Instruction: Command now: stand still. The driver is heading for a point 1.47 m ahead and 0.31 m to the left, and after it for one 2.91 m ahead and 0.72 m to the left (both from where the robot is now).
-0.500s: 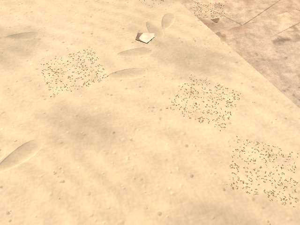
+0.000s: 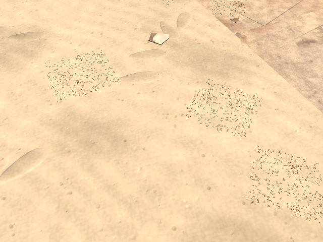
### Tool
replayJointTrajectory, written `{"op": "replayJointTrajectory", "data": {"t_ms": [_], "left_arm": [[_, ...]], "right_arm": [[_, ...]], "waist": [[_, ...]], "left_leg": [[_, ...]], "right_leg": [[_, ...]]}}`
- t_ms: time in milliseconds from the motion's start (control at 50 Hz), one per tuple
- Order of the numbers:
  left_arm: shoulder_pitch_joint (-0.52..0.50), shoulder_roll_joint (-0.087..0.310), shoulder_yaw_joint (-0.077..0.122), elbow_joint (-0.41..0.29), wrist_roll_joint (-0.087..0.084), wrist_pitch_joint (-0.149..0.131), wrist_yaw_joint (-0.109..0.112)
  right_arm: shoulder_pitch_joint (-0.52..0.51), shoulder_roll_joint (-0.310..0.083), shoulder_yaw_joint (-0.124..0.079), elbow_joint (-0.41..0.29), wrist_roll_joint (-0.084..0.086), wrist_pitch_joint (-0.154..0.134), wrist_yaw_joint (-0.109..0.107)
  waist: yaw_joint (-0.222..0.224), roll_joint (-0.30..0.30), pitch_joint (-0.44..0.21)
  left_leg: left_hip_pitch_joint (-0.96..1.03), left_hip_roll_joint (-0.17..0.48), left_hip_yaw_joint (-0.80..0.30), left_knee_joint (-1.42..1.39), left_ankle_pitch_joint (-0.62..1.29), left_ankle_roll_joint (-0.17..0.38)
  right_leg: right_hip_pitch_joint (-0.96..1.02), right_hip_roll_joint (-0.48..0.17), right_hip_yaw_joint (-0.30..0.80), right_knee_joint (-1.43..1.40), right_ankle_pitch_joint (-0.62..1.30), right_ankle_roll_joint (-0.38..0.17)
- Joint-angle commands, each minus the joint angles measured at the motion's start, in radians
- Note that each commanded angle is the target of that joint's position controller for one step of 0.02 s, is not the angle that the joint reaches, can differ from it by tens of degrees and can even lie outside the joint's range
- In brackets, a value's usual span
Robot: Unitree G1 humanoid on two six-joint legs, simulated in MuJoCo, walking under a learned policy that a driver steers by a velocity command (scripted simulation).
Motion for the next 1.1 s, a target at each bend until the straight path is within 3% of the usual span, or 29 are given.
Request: {"op": "replayJointTrajectory", "data": {"t_ms": [20, 200, 240, 280, 320, 460, 480, 500, 520, 540, 580, 600, 620, 640, 660, 680, 700, 720, 740, 760, 780, 800, 840, 900, 940, 1000, 1040, 1080, 1100], "left_arm": [[0.070, 0.089, 0.013, -0.011, 0.000, -0.004, 0.003], [0.091, 0.079, 0.011, -0.004, -0.001, -0.005, 0.005], [0.117, 0.071, 0.011, 0.009, -0.006, -0.001, 0.008], [0.107, 0.096, 0.020, -0.009, -0.013, -0.004, 0.013], [0.115, 0.086, 0.020, -0.021, -0.019, -0.025, 0.008], [0.201, 0.099, 0.029, -0.031, -0.038, -0.088, -0.019], [0.243, 0.119, 0.034, -0.025, -0.042, -0.096, -0.023], [0.277, 0.162, 0.046, -0.016, -0.046, -0.103, -0.026], [0.307, 0.184, 0.054, -0.013, -0.045, -0.109, -0.028], [0.351, 0.174, 0.057, -0.006, -0.038, -0.110, -0.030], [0.400, 0.182, 0.061, 0.007, -0.033, -0.101, -0.033], [0.372, 0.162, 0.054, -0.003, -0.034, -0.093, -0.027], [0.276, 0.159, 0.050, -0.037, -0.035, -0.080, -0.018], [0.077, 0.197, 0.053, -0.106, -0.028, -0.069, -0.014], [0.006, 0.186, 0.049, -0.163, -0.007, -0.076, -0.010], [0.072, 0.098, 0.027, -0.185, 0.011, -0.096, -0.009], [0.082, 0.094, 0.024, -0.181, -0.022, -0.122, -0.014], [0.052, 0.092, 0.024, -0.182, -0.043, -0.136, -0.026], [0.030, 0.089, 0.027, -0.180, -0.044, -0.143, -0.032], [0.028, 0.092, 0.038, -0.176, -0.034, -0.145, -0.032], [-0.001, 0.139, 0.059, -0.188, -0.027, -0.140, -0.031], [0.028, 0.118, 0.060, -0.184, -0.032, -0.134, -0.043], [0.007, 0.082, 0.059, -0.194, -0.033, -0.113, -0.055], [-0.200, 0.058, 0.045, -0.280, -0.018, -0.107, -0.057], [-0.326, 0.039, 0.032, -0.326, -0.017, -0.112, -0.064], [-0.419, 0.073, 0.032, -0.365, -0.029, -0.112, -0.077], [-0.429, 0.106, 0.041, -0.384, -0.030, -0.116, -0.084], [-0.343, 0.156, 0.063, -0.367, -0.028, -0.117, -0.081], [-0.228, 0.191, 0.081, -0.335, -0.029, -0.114, -0.074]], "right_arm": [[0.061, -0.093, -0.013, -0.016, 0.000, -0.005, -0.003], [0.080, -0.084, -0.011, -0.016, 0.001, -0.005, -0.003], [0.102, -0.077, -0.011, -0.004, 0.005, -0.002, -0.006], [0.098, -0.100, -0.019, -0.016, 0.012, -0.005, -0.010], [0.102, -0.090, -0.020, -0.028, 0.018, -0.028, -0.004], [0.097, -0.058, -0.017, -0.070, 0.032, -0.107, 0.030], [0.072, -0.050, -0.015, -0.088, 0.032, -0.122, 0.037], [0.061, -0.030, -0.010, -0.106, 0.032, -0.137, 0.046], [0.037, -0.040, -0.011, -0.125, 0.031, -0.154, 0.055], [-0.016, -0.061, -0.016, -0.146, 0.032, -0.169, 0.065], [-0.129, -0.049, -0.011, -0.208, 0.039, -0.178, 0.082], [-0.159, -0.053, -0.009, -0.238, 0.047, -0.177, 0.086], [-0.069, -0.060, -0.012, -0.222, 0.058, -0.174, 0.089], [0.203, -0.083, -0.033, -0.130, 0.066, -0.169, 0.088], [0.416, -0.201, -0.082, -0.039, 0.036, -0.144, 0.075], [0.487, -0.270, -0.085, -0.044, 0.018, -0.129, 0.066], [0.403, -0.195, -0.053, -0.080, 0.003, -0.133, 0.068], [0.282, -0.150, -0.037, -0.105, 0.005, -0.135, 0.064], [0.216, -0.133, -0.032, -0.120, 0.005, -0.131, 0.069], [0.192, -0.143, -0.033, -0.123, 0.000, -0.124, 0.074], [0.209, -0.098, -0.022, -0.112, -0.002, -0.111, 0.075], [0.229, -0.101, -0.018, -0.101, -0.007, -0.104, 0.069], [0.256, -0.084, -0.009, -0.088, -0.002, -0.095, 0.056], [0.216, -0.129, -0.012, -0.106, -0.004, -0.095, 0.036], [0.230, -0.142, -0.014, -0.108, -0.004, -0.095, 0.021], [0.280, -0.166, -0.026, -0.088, 0.008, -0.100, 0.009], [0.272, -0.174, -0.035, -0.085, 0.008, -0.101, 0.007], [0.255, -0.192, -0.047, -0.094, -0.008, -0.091, 0.006], [0.234, -0.198, -0.050, -0.103, -0.019, -0.079, 0.011]], "waist": [[0.000, 0.001, 0.027], [0.001, 0.000, 0.031], [0.002, 0.001, 0.020], [0.003, 0.001, 0.094], [0.004, 0.001, 0.138], [0.028, -0.066, 0.132], [0.043, -0.102, 0.132], [0.042, -0.182, 0.125], [0.049, -0.200, 0.121], [0.075, -0.172, 0.109], [0.097, -0.227, 0.119], [0.078, -0.208, 0.137], [0.003, -0.177, 0.089], [-0.159, -0.133, -0.024], [-0.233, 0.091, -0.121], [-0.187, 0.421, -0.185], [-0.141, 0.317, -0.129], [-0.095, 0.153, 0.018], [-0.068, 0.052, 0.066], [-0.044, 0.024, 0.056], [-0.044, 0.028, 0.037], [-0.026, 0.102, 0.021], [-0.011, 0.085, 0.030], [-0.019, 0.042, 0.082], [-0.044, 0.052, 0.096], [-0.048, 0.074, 0.098], [-0.017, 0.078, 0.071], [0.042, 0.116, -0.028], [0.099, 0.143, -0.102]], "left_leg": [[0.022, -0.006, 0.016, -0.082, 0.105, 0.018], [0.017, -0.008, 0.016, -0.080, 0.102, 0.021], [0.012, -0.036, 0.038, -0.074, -0.152, 0.031], [-0.076, -0.033, 0.019, -0.068, -0.438, 0.065], [-0.111, -0.004, -0.024, -0.065, -0.468, 0.093], [-0.183, -0.026, -0.019, 0.053, -0.310, 0.124], [-0.237, -0.046, 0.009, 0.117, -0.252, 0.122], [-0.308, -0.066, 0.050, 0.204, -0.160, 0.117], [-0.379, -0.053, 0.064, 0.273, -0.047, 0.112], [-0.452, -0.048, 0.068, 0.339, 0.003, 0.108], [-0.664, -0.041, 0.070, 0.415, -0.369, 0.102], [-0.670, 0.004, 0.025, 0.357, -0.442, 0.107], [-0.469, 0.015, 0.022, 0.178, -0.321, 0.119], [0.044, -0.030, 0.052, -0.071, 0.005, 0.143], [0.410, 0.003, -0.064, -0.058, 0.079, 0.134], [0.528, 0.291, -0.577, -0.253, -0.039, 0.211], [0.473, 0.369, -0.791, -0.308, 0.037, 0.279], [0.396, 0.368, -0.639, -0.268, 0.176, 0.277], [0.331, 0.307, -0.447, -0.255, 0.329, 0.249], [0.326, 0.252, -0.320, -0.243, 0.471, 0.207], [0.350, 0.181, -0.220, -0.258, 0.585, 0.156], [0.351, 0.181, -0.166, -0.252, 0.699, 0.146], [0.329, 0.156, -0.106, -0.278, 0.705, 0.153], [0.196, 0.132, -0.060, -0.352, 0.666, 0.160], [0.142, 0.114, -0.037, -0.385, 0.641, 0.142], [0.213, 0.154, -0.042, -0.405, 0.660, 0.147], [0.298, 0.177, -0.034, -0.353, 0.817, 0.137], [0.390, 0.188, -0.034, -0.220, 1.081, 0.124], [0.406, 0.182, -0.029, -0.078, 1.185, 0.125]], "right_leg": [[-0.071, 0.003, -0.016, -0.098, 0.120, -0.016], [-0.076, 0.004, -0.019, -0.095, 0.117, -0.014], [-0.085, 0.030, -0.042, -0.089, -0.125, -0.027], [-0.167, 0.026, -0.025, -0.077, -0.399, -0.065], [-0.207, -0.009, 0.019, -0.077, -0.433, -0.095], [-0.091, -0.072, 0.162, -0.105, -0.371, -0.175], [-0.030, -0.107, 0.233, -0.131, -0.342, -0.202], [0.054, -0.182, 0.348, -0.158, -0.240, -0.241], [0.128, -0.242, 0.428, -0.148, -0.080, -0.269], [0.196, -0.259, 0.443, -0.114, 0.076, -0.276], [0.333, -0.340, 0.497, -0.099, 0.281, -0.287], [0.309, -0.363, 0.489, -0.083, 0.309, -0.259], [0.195, -0.331, 0.400, -0.056, 0.318, -0.200], [-0.068, -0.214, 0.220, 0.020, 0.384, -0.131], [-0.304, -0.068, 0.044, 0.296, 0.403, -0.067], [-0.500, 0.054, -0.013, 0.630, -0.159, -0.023], [-0.582, 0.048, 0.108, 0.790, -0.189, -0.047], [-0.663, -0.006, 0.100, 0.854, -0.133, -0.067], [-0.644, -0.049, 0.078, 0.817, -0.043, -0.081], [-0.627, -0.077, 0.042, 0.762, 0.028, -0.088], [-0.615, -0.090, -0.005, 0.740, 0.072, -0.098], [-0.591, -0.090, -0.015, 0.713, 0.098, -0.097], [-0.594, -0.088, -0.054, 0.661, 0.118, -0.075], [-0.562, -0.068, -0.104, 0.413, 0.242, -0.047], [-0.478, -0.033, -0.136, 0.204, 0.335, -0.041], [-0.429, -0.010, -0.130, 0.061, 0.388, -0.061], [-0.392, 0.011, -0.120, 0.010, 0.382, -0.097], [-0.273, 0.058, -0.132, 0.016, 0.315, -0.131], [-0.149, 0.077, -0.138, 0.017, 0.281, -0.154]]}}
